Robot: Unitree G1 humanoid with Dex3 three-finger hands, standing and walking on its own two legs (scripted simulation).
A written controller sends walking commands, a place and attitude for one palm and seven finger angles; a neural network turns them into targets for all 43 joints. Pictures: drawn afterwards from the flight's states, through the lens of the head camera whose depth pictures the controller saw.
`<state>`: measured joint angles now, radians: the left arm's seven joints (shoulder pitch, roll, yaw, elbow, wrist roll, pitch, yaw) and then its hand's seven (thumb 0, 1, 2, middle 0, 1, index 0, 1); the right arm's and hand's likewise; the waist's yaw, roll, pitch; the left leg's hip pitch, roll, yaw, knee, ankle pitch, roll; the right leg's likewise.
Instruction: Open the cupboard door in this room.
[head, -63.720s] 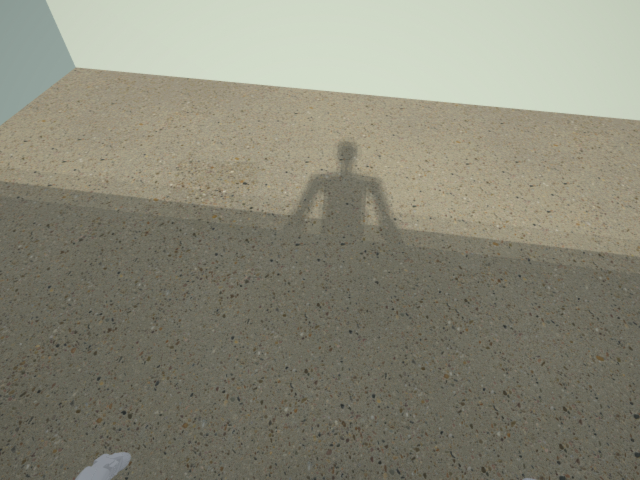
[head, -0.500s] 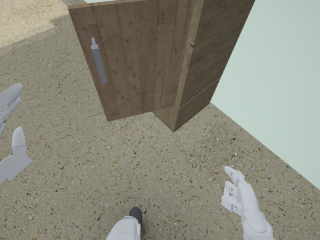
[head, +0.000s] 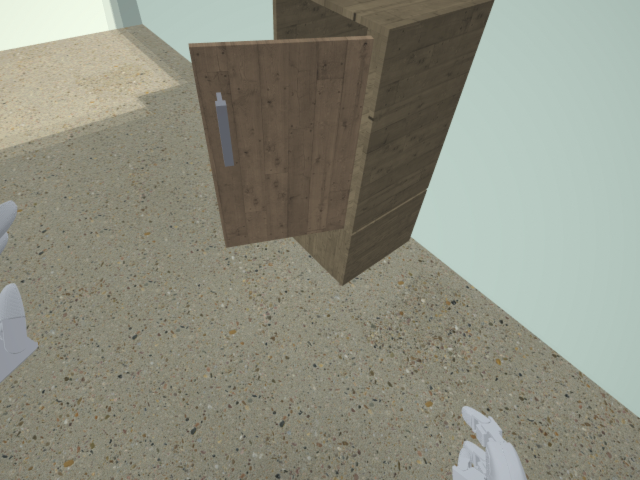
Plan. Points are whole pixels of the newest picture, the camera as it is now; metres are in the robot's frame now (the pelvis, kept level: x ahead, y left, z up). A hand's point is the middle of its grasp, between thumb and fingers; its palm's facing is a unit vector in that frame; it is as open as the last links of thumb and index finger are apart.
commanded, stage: stop stepping back and stand still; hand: left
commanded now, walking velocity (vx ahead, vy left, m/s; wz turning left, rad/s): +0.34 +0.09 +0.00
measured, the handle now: (224, 130) +0.80 +0.26 -0.02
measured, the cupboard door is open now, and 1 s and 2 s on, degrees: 66 66 66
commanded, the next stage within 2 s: let the arm hang, fingers relaxed in 0.58 s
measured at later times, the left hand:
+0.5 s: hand out of the picture +0.13 +0.26 +0.18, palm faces +0.48 -0.71 -0.52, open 7.4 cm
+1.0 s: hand out of the picture +0.00 +0.15 -0.16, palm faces +0.09 -0.98 -0.17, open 7.2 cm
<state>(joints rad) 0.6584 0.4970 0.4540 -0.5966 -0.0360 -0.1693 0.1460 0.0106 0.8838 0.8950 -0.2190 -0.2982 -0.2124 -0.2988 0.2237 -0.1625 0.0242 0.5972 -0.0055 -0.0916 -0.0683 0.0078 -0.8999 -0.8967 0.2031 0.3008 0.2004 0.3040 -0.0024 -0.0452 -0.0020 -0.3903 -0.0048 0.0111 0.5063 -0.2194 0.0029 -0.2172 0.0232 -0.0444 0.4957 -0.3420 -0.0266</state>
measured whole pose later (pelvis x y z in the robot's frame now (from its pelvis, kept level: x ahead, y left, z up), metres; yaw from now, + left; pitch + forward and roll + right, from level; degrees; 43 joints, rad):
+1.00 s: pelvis -0.07 -0.03 -0.01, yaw +6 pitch -2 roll +0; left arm 0.28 0.16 0.00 0.77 0.01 0.04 0.00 -0.01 0.95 0.89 -0.21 -0.30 -0.20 -0.30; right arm 0.23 -0.22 -0.01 0.85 -0.02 0.03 0.00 0.00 -0.90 -0.90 0.20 0.30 0.20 0.30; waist -0.04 -0.01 0.06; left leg -0.34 0.02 -0.06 0.62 -0.26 -0.02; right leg -0.34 0.00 0.02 0.64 -0.27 0.00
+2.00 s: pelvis -0.04 -0.01 +0.01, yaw +5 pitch -1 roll +0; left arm 0.08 0.31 0.02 1.11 0.01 -0.01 0.00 0.00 0.90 0.90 -0.20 -0.30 -0.20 -0.30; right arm 0.10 -0.31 -0.03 1.11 -0.02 0.00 0.00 0.00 -0.90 -0.90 0.20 0.30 0.20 0.30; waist -0.01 0.02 0.07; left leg -0.16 0.01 -0.03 0.36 -0.18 -0.02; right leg -0.17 -0.02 0.04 0.38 -0.19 0.02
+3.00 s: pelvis -0.01 -0.01 +0.01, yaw +7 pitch -1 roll +0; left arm 0.13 0.28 0.02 1.12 0.01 0.01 0.00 0.00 0.90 0.90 -0.20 -0.29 -0.20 -0.30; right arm 0.15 -0.27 -0.01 1.13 -0.03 0.02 0.00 0.00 -0.91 -0.90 0.20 0.30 0.20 0.30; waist -0.01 0.00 0.04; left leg -0.14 0.01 -0.06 0.40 -0.24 -0.03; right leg -0.13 -0.02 0.01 0.41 -0.26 0.01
